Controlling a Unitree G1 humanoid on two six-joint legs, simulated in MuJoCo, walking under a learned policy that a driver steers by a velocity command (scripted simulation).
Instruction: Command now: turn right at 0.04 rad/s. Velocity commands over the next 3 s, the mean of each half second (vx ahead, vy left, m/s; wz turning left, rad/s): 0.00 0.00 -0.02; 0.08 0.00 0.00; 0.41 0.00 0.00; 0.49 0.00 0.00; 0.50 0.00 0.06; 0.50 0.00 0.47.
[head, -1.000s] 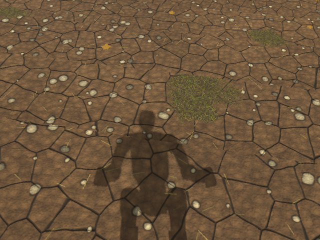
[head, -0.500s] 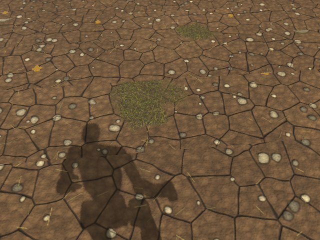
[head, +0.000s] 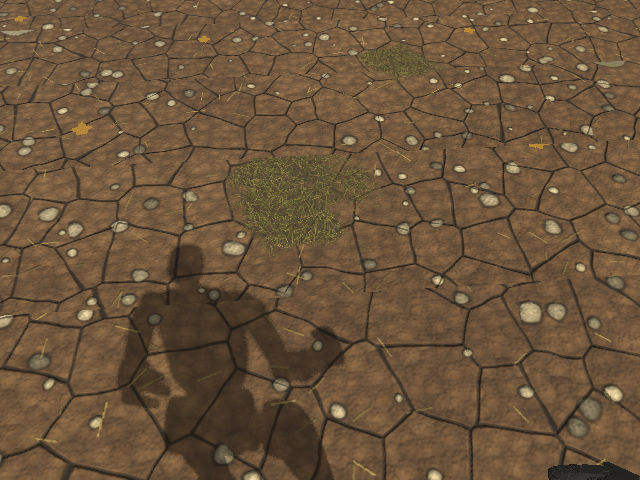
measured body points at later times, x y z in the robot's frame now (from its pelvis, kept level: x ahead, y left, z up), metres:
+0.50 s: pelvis +0.00 +0.00 +0.00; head +0.02 +0.01 +0.45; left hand +0.15 +0.26 -0.10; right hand +0.17 -0.25 -0.08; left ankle +0.01 +0.10 -0.73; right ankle -0.02 -0.14 -0.73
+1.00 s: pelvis +0.03 -0.01 +0.01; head +0.05 +0.00 +0.46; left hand +0.15 +0.27 -0.10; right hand +0.11 -0.28 -0.10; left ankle +0.00 +0.10 -0.73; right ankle +0.02 -0.12 -0.72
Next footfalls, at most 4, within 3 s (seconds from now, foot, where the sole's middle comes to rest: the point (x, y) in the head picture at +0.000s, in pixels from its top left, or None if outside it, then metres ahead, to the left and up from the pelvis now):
1.06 right None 0.09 -0.12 -0.77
1.64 left None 0.52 0.14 -0.94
2.08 right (377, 358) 0.84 -0.11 -0.94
2.62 left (293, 312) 0.97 0.12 -0.94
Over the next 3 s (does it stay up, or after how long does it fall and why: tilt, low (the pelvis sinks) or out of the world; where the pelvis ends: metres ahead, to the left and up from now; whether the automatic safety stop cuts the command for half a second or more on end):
stays up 1.17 0.05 -0.31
